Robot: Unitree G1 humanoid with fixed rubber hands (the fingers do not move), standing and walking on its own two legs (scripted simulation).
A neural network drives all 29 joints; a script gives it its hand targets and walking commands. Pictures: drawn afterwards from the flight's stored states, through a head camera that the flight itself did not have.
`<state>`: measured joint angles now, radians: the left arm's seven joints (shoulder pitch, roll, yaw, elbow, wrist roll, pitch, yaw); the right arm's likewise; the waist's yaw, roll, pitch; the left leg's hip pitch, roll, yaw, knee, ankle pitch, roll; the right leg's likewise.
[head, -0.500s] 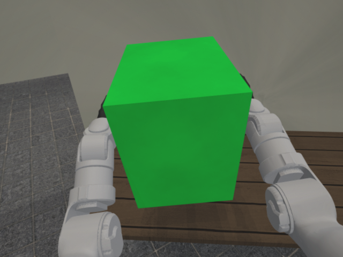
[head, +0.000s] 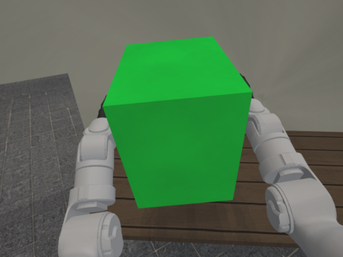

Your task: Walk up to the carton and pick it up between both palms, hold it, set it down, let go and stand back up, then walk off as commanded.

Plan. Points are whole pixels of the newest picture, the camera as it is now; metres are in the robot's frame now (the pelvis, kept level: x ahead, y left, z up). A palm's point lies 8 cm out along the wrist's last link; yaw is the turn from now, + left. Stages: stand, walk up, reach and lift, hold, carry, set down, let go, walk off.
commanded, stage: hold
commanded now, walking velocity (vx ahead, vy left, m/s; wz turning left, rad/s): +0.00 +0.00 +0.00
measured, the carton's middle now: (177, 118) +0.40 +0.00 +0.19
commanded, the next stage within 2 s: set down in 0.26 s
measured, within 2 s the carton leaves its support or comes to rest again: neither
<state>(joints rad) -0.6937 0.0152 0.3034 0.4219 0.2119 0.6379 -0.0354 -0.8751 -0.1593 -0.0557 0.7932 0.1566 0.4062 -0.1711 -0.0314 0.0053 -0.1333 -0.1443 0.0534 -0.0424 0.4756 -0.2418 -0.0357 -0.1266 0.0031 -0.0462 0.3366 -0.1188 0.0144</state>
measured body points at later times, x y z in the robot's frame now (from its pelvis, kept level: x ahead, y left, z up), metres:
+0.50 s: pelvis +0.01 +0.00 +0.00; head -0.08 +0.01 +0.44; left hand +0.38 +0.16 +0.22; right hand +0.40 -0.16 +0.25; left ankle +0.02 +0.13 -0.74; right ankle +0.05 -0.13 -0.74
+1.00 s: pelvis +0.02 -0.01 +0.00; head -0.05 +0.01 +0.45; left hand +0.39 +0.16 +0.18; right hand +0.42 -0.17 +0.21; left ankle +0.02 +0.13 -0.74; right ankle +0.05 -0.13 -0.74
